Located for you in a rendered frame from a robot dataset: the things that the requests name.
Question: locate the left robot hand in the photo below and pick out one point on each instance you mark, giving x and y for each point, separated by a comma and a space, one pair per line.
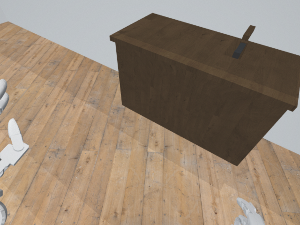
12, 153

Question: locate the right robot hand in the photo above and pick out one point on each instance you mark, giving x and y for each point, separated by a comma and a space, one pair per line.
250, 211

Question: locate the tap lever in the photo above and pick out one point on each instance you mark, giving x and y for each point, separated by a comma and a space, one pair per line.
238, 51

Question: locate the counter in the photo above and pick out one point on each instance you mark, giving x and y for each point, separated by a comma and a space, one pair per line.
184, 78

